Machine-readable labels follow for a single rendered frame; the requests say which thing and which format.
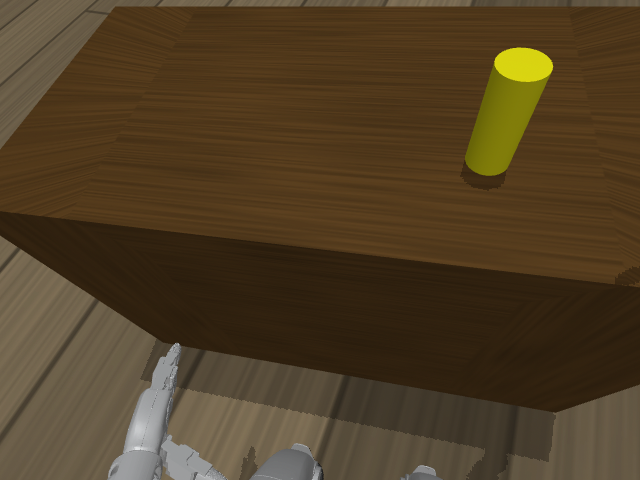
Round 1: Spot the left robot hand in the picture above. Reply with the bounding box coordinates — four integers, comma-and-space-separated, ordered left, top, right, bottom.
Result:
123, 343, 228, 480

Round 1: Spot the can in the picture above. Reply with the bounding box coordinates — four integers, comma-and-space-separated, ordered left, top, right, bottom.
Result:
465, 48, 553, 176

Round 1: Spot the left robot arm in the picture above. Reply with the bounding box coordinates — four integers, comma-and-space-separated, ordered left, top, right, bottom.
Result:
107, 450, 163, 480

